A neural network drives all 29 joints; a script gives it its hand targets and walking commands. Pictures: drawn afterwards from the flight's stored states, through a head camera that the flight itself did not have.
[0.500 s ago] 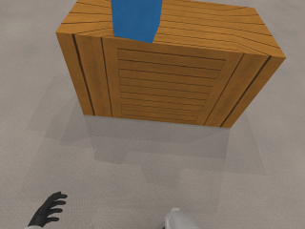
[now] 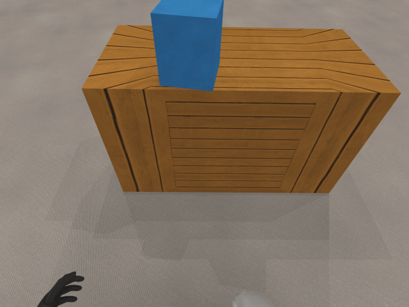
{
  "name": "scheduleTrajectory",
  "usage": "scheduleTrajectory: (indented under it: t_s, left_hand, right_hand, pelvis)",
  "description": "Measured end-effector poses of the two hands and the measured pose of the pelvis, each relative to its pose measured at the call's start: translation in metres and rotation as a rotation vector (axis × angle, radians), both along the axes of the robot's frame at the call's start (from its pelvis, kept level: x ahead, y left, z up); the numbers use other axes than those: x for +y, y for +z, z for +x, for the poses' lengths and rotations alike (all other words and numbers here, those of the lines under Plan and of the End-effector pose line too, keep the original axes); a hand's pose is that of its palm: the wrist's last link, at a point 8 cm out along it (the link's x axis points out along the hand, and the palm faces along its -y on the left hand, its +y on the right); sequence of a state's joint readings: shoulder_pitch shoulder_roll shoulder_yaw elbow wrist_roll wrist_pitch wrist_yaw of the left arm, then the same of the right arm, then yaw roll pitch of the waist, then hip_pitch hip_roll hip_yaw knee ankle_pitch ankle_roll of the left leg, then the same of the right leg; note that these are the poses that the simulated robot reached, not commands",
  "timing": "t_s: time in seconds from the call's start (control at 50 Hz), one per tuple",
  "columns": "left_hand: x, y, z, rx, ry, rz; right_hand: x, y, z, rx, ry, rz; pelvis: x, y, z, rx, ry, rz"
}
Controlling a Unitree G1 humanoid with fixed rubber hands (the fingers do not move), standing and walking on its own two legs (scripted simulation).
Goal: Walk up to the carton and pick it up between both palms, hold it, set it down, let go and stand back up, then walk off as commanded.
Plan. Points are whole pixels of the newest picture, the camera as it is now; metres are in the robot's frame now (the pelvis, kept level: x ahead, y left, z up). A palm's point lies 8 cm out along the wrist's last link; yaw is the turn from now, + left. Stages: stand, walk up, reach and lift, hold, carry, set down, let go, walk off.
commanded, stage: walk up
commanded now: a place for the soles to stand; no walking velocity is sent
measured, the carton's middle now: (190, 42) +0.94 +0.06 +0.07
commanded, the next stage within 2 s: none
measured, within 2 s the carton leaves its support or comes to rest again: neither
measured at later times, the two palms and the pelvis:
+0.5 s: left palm (42, 278) +0.19 +0.32 -0.03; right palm (370, 288) +0.18 -0.33 -0.08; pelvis +0.08 +0.00 +0.00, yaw +1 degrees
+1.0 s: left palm (66, 234) +0.29 +0.32 -0.06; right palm (364, 286) +0.18 -0.31 -0.08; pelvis +0.15 +0.02 +0.00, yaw -1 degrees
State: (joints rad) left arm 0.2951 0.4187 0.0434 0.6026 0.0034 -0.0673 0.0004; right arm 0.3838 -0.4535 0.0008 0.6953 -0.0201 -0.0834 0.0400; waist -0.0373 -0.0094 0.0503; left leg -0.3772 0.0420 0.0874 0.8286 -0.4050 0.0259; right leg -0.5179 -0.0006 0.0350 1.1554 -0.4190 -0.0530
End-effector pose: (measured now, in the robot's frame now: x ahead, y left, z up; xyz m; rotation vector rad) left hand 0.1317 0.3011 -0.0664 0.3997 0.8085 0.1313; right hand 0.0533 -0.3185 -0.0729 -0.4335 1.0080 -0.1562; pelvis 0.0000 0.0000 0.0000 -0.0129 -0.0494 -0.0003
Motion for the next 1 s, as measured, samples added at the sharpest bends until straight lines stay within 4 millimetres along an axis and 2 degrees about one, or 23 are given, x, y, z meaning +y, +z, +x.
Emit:
scheduleTrajectory:
  t_s: [0.06,0.12,0.18,0.24,0.3,0.38,0.44,0.5,0.54,0.6,0.64,0.74,0.82,0.86,0.92,0.96,1.0]
  left_hand:
    - [-0.006,0.0,0.02,0.012,-0.022,-0.024]
    - [-0.011,0.0,0.035,0.016,-0.026,-0.035]
    - [-0.019,-0.004,0.047,0.032,-0.041,-0.039]
    - [-0.027,-0.006,0.06,0.033,-0.051,-0.025]
    - [-0.027,-0.001,0.063,0.008,-0.035,0.008]
    - [-0.016,0.013,0.051,0.006,0.005,0.049]
    - [-0.002,0.026,0.051,-0.006,0.021,0.082]
    - [0.014,0.034,0.057,-0.01,0.024,0.105]
    - [0.025,0.034,0.061,-0.002,0.023,0.107]
    - [0.041,0.024,0.071,0.017,0.017,0.093]
    - [0.045,0.013,0.083,0.035,0.005,0.08]
    - [0.035,0.006,0.119,0.047,-0.044,0.031]
    - [0.026,0.005,0.141,0.035,-0.05,0.005]
    - [0.02,0.002,0.148,0.035,-0.054,-0.002]
    - [0.011,-0.003,0.158,0.028,-0.058,0.002]
    - [0.01,-0.002,0.159,0.012,-0.044,0.014]
    - [0.015,0.003,0.153,0.004,-0.019,0.031]
  right_hand:
    - [-0.003,0.011,-0.024,0.087,-0.036,-0.023]
    - [-0.008,0.017,-0.037,0.163,-0.05,-0.038]
    - [-0.015,0.017,-0.035,0.185,-0.062,-0.041]
    - [-0.025,0.008,-0.023,0.181,-0.063,-0.033]
    - [-0.029,-0.007,0.004,0.156,-0.041,-0.012]
    - [-0.021,-0.011,0.063,0.031,-0.006,0.022]
    - [-0.017,-0.01,0.103,-0.05,0.037,0.029]
    - [-0.008,-0.011,0.128,-0.084,0.065,0.037]
    - [0.002,-0.014,0.136,-0.081,0.073,0.041]
    - [0.019,-0.018,0.134,-0.051,0.069,0.038]
    - [0.027,-0.019,0.122,-0.031,0.043,0.033]
    - [0.032,-0.006,0.082,0.072,-0.054,0.015]
    - [0.024,0.006,0.068,0.16,-0.063,-0.013]
    - [0.017,0.008,0.071,0.173,-0.064,-0.023]
    - [0.004,0.003,0.088,0.155,-0.06,-0.032]
    - [0.0,-0.004,0.106,0.133,-0.045,-0.029]
    - [0.005,-0.007,0.131,0.087,-0.035,-0.012]
  pelvis:
    - [0.0,0.008,0.011,0.022,-0.014,0.006]
    - [-0.003,0.011,0.021,0.046,-0.012,0.008]
    - [-0.008,0.01,0.03,0.063,-0.024,0.022]
    - [-0.016,0.005,0.04,0.066,-0.032,0.039]
    - [-0.022,-0.001,0.048,0.019,-0.017,0.013]
    - [-0.021,0.003,0.061,-0.036,-0.002,0.012]
    - [-0.012,0.003,0.07,-0.062,0.006,0.008]
    - [0.001,0.002,0.078,-0.067,0.01,-0.007]
    - [0.011,0.0,0.083,-0.056,0.012,-0.02]
    - [0.027,-0.004,0.092,-0.035,0.012,-0.028]
    - [0.034,-0.006,0.098,-0.032,-0.005,-0.008]
    - [0.036,0.004,0.116,0.004,-0.048,0.014]
    - [0.031,0.009,0.128,0.031,-0.041,0.016]
    - [0.027,0.009,0.133,0.039,-0.042,0.022]
    - [0.019,0.002,0.142,0.034,-0.045,0.036]
    - [0.016,-0.002,0.146,0.001,-0.035,0.011]
    - [0.015,-0.001,0.152,-0.026,-0.025,0.002]
